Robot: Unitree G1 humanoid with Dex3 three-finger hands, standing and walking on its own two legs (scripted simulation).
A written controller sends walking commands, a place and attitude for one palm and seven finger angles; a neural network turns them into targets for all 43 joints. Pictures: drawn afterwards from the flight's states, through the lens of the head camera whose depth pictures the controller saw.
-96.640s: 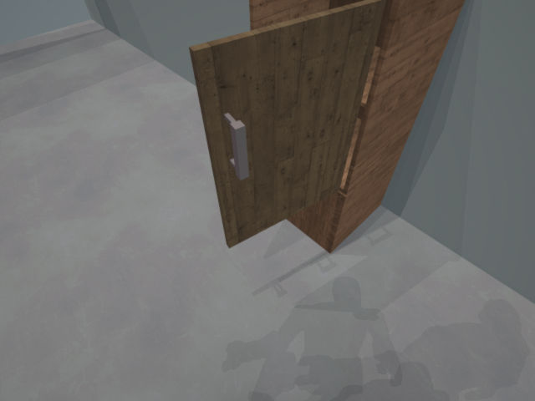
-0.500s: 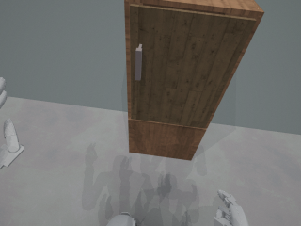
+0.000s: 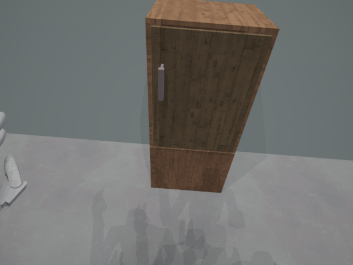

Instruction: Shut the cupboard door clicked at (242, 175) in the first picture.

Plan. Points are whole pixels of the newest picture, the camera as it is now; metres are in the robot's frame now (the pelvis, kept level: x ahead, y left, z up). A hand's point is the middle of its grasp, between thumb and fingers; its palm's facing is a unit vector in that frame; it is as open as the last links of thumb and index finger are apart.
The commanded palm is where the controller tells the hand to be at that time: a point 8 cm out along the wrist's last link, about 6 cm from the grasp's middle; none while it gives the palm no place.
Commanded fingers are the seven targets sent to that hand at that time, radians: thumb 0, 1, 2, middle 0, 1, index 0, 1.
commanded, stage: stop stepping back and stand still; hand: left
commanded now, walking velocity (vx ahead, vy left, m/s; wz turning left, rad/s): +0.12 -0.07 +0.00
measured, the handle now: (161, 82) +0.77 +0.11 +0.05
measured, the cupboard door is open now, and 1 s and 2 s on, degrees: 0 0 0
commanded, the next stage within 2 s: let the arm hang, fingers relaxed in 0.20 s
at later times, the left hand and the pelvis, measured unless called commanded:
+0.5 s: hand (81, 264) +0.16 +0.23 -0.10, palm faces +0.09 -0.95 -0.31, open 7.4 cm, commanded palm none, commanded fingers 0.00 0.90 0.90 -0.20 -0.30 -0.20 -0.30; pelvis +0.00 +0.02 -0.01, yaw +3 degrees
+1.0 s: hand out of the picture -0.07 +0.20 -0.16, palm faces +0.06 -0.98 -0.19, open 7.3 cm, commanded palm none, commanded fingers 0.00 0.90 0.90 -0.20 -0.30 -0.20 -0.30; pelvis -0.01 +0.03 +0.01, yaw +1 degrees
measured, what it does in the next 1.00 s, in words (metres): steps on the spot: left foot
